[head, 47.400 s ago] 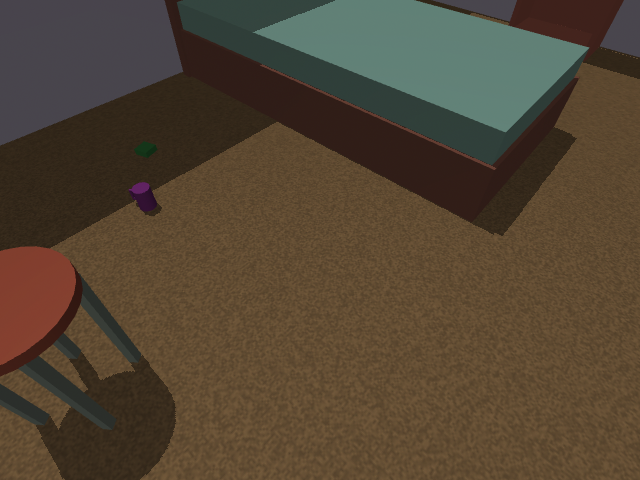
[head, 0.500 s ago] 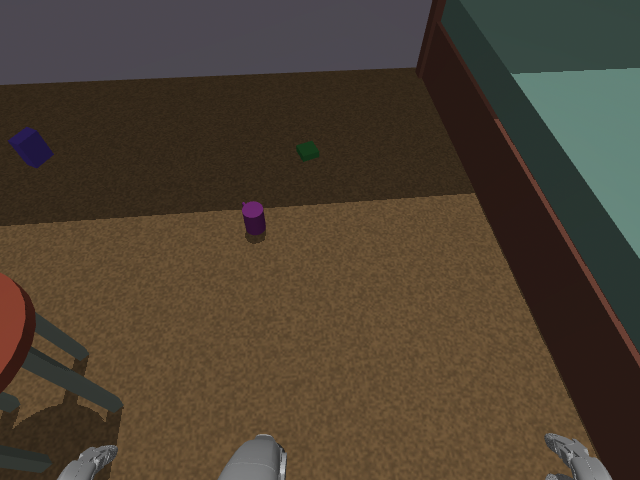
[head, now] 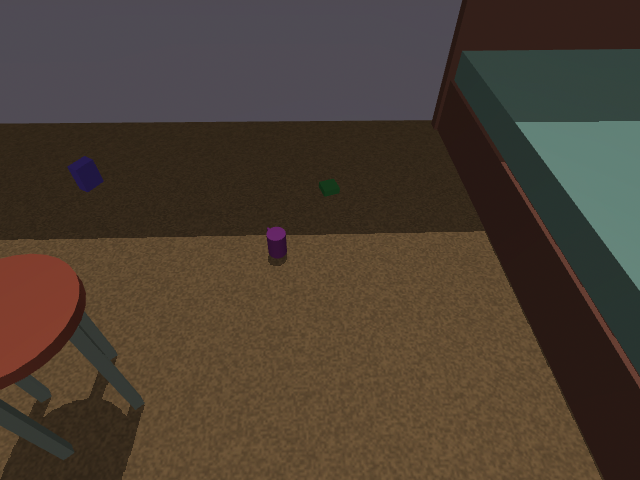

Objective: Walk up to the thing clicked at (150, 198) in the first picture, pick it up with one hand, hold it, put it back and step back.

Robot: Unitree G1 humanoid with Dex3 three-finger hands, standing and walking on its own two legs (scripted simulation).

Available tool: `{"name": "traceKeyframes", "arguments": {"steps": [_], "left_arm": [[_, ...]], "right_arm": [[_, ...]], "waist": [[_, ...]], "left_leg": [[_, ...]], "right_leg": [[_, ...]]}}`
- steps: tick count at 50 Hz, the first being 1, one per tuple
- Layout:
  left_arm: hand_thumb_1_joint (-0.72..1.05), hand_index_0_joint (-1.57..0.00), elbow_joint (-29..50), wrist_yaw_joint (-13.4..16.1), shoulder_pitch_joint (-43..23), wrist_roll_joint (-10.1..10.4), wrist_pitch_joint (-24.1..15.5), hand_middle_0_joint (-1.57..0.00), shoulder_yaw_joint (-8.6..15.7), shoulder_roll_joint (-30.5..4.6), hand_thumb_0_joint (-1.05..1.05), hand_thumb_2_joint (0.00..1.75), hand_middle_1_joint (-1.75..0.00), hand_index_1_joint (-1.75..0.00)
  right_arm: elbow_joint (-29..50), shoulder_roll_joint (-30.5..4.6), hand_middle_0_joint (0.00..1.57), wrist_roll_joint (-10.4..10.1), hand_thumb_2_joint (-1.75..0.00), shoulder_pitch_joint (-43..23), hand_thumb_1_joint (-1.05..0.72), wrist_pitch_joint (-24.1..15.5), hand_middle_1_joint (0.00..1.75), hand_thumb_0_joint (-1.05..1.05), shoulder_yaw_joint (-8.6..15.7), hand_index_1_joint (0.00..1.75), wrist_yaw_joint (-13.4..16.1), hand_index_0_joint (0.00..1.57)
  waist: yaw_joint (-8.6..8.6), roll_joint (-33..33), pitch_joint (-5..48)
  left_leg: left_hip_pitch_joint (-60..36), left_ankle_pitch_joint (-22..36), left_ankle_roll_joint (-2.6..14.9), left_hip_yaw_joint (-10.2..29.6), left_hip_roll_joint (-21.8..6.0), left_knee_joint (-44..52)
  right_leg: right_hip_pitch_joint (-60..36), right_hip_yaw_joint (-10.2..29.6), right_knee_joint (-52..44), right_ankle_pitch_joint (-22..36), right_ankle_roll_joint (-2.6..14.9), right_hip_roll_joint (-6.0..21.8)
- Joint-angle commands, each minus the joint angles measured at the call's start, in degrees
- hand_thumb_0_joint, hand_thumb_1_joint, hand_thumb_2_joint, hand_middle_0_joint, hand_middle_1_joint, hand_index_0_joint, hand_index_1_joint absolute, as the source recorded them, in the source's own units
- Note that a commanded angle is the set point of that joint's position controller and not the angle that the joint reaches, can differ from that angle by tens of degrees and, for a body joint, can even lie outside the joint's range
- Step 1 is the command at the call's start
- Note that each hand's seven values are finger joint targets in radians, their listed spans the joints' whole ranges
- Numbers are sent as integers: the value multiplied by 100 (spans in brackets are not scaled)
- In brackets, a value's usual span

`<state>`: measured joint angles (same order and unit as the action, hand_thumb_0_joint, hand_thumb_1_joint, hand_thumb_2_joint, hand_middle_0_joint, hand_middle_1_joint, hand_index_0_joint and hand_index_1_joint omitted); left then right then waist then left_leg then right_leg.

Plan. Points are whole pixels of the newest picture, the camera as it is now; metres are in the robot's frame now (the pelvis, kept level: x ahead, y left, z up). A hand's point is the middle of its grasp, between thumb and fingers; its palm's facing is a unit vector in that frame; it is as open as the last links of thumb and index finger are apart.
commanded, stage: step back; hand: left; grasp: from above
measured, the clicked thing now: (274, 240) +1.11 +0.26 -0.71
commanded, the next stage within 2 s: stand in 0.70 s
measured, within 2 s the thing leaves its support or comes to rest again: neither
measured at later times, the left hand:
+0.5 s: hand out of the picture +0.09 +0.28 -0.16, palm faces +0.03 -0.94 -0.35, open 7.4 cm
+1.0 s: hand (143, 472) +0.16 +0.26 -0.14, palm faces -0.03 -0.95 -0.33, open 7.4 cm
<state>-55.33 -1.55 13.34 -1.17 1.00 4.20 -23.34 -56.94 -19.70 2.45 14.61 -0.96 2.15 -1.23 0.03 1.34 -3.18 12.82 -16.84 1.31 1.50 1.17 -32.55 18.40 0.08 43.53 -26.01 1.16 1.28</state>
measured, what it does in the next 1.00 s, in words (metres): steps on the spot: left foot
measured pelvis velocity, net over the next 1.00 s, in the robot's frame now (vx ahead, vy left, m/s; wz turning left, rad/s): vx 0.05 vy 0.01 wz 0.00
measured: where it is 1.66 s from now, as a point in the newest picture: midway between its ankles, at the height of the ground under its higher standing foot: outside the picture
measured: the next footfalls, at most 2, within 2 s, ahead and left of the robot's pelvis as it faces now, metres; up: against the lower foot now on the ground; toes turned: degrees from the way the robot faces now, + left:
left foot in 0.34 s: +0.11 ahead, +0.13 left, +0.00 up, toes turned +2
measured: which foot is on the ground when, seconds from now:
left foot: down 0.00-0.10, up 0.12-0.32, down 0.34-1.00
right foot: down 0.00-1.00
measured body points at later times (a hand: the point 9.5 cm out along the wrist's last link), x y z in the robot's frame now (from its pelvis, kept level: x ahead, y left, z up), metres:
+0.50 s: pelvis +0.04 +0.01 +0.00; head +0.07 +0.03 +0.45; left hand +0.09 +0.33 -0.13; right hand +0.15 -0.28 -0.12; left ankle +0.07 +0.13 -0.73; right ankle +0.03 -0.12 -0.73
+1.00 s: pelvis +0.05 +0.01 +0.02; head +0.06 +0.02 +0.47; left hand +0.16 +0.31 -0.11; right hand +0.15 -0.28 -0.11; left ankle +0.07 +0.13 -0.73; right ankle +0.03 -0.12 -0.73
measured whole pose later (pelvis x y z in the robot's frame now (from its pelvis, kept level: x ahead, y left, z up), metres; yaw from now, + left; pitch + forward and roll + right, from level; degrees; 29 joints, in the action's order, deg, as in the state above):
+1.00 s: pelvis +0.05 +0.01 +0.02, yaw +0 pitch -3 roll +0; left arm -63.4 -0.4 2.9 -0.4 -0.9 -0.2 -19.7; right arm -64.9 -19.4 0.3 2.2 -0.9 0.8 -0.6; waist 0.6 0.5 -4.2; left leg 7.7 -9.4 -0.1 -1.7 -0.7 -19.9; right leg 3.8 0.1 19.2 -12.6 -1.4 1.5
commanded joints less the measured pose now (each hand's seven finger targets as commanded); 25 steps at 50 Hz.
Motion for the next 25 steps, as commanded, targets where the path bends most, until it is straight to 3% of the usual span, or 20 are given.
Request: {"name": "traceKeyframes", "arguments": {"steps": [1,2,3,4,5,6,7,8,12,14,16,17,18,19,20,23,25], "left_arm": [[90,-20,221,74,8,-20,-279,-20,287,-865,0,90,-30,-30],[90,-20,154,111,143,-63,-306,-20,301,-895,0,90,-30,-30],[90,-20,116,152,214,-118,-332,-20,367,-1087,0,90,-30,-30],[90,-20,115,173,432,-142,-356,-20,433,-1472,0,90,-30,-30],[90,-20,198,174,153,-158,-394,-20,481,-1715,0,90,-30,-30],[90,-20,345,183,-95,-119,-436,-20,483,-1634,0,90,-30,-30],[90,-20,370,205,-175,-98,-482,-20,439,-1493,0,90,-30,-30],[90,-20,326,214,-224,-67,-511,-20,410,-1392,0,90,-30,-30],[90,-20,335,162,-489,-82,-484,-20,318,-1337,0,90,-30,-30],[90,-20,362,150,-605,-38,-421,-20,246,-1280,0,90,-30,-30],[90,-20,339,155,-502,4,-358,-20,112,-1060,0,90,-30,-30],[90,-20,367,148,-479,34,-346,-20,49,-879,0,90,-30,-30],[90,-20,350,137,-437,125,-304,-20,-17,-691,0,90,-30,-30],[90,-20,229,170,-466,152,-262,-20,49,-858,0,90,-30,-30],[90,-20,144,177,-440,101,-262,-20,35,-892,0,90,-30,-30],[90,-20,-106,203,-231,84,-337,-20,10,-903,0,90,-30,-30],[90,-20,-182,210,-293,71,-390,-20,45,-1049,0,90,-30,-30]], "right_arm": [[580,-1561,20,-34,-90,-684,-90,-53,30,0,370,30,70,20],[587,-1446,20,-58,-90,-676,-90,-7,30,0,340,30,68,20],[626,-1219,20,-90,-90,-572,-90,12,30,0,287,30,76,20],[693,-1079,20,-88,-90,-738,-90,22,30,0,256,30,95,20],[633,-1236,20,-59,-90,-720,-90,19,30,0,311,30,135,20],[581,-1366,20,-64,-90,-522,-90,-20,30,0,345,30,141,20],[531,-1343,20,-97,-90,-437,-90,-70,30,0,343,30,130,20],[453,-1280,20,-91,-90,-359,-90,-79,30,0,345,30,128,20],[352,-1137,20,-71,-90,-237,-90,-109,30,0,340,30,46,20],[294,-1074,20,-65,-90,-295,-90,-120,30,0,352,30,40,20],[222,-1042,20,-53,-90,-267,-90,-161,30,0,359,30,102,20],[192,-1177,20,-34,-90,-163,-90,-188,30,0,382,30,144,20],[267,-1451,20,-40,-90,-409,-90,-217,30,0,384,30,169,20],[288,-1719,20,-94,-90,-664,-90,-196,30,0,396,30,156,20],[292,-1681,20,-87,-90,-866,-90,-177,30,0,381,30,140,20],[270,-1447,20,-112,-90,-1228,-90,-146,30,0,270,30,144,20],[190,-1264,20,-165,-90,-1192,-90,-140,30,0,210,30,150,20]], "waist": [[-199,-1029,-82],[-290,-850,-5],[-349,-265,5],[-507,515,-72],[-429,637,-346],[-309,178,-508],[-240,9,-472],[-189,31,-413],[-120,756,-34],[-36,689,-12],[60,446,250],[106,114,517],[-5,-638,573],[-49,-845,536],[-95,-785,478],[-242,-947,390],[-176,-660,612]], "left_leg": [[1061,-2018,526,1144,-1024,1373],[1296,-1910,371,931,-880,1002],[1957,-1854,146,697,-596,405],[2449,-1894,-14,401,2,-701],[2157,-1566,-65,412,52,-1753],[2142,-1247,-70,713,-154,-1888],[2101,-1029,-50,743,-243,-1848],[1866,-861,-64,774,-286,-1769],[764,-760,-149,-16,-254,-686],[201,-170,-149,-302,-135,65],[-500,593,-58,-220,-110,790],[-855,864,49,277,-512,854],[-573,291,358,1466,-1297,1248],[5,-221,826,1752,-1727,1394],[92,-119,884,1729,-1753,1383],[165,950,412,900,-1305,1072],[43,1574,162,471,-977,762]], "right_leg": [[-998,-291,-1514,572,51,-248],[-1474,-272,-1851,700,102,-298],[-1924,527,-2058,166,247,63],[-1632,2373,-2928,-1784,667,1127],[-893,3240,-3430,-2595,1106,2005],[-816,3208,-3268,-1955,1275,2090],[-917,2802,-3090,-1065,1245,1936],[-805,2273,-3020,-669,1029,1683],[-394,1148,-2628,626,843,1291],[-88,816,-2308,1090,761,1162],[-56,458,-1534,2308,490,885],[97,328,-1158,2424,306,712],[267,131,-872,1194,30,227],[-248,-78,-685,69,12,-7],[-411,-5,-747,-11,36,41],[-834,116,-1579,1183,61,172],[-1189,377,-1713,2201,115,382]]}}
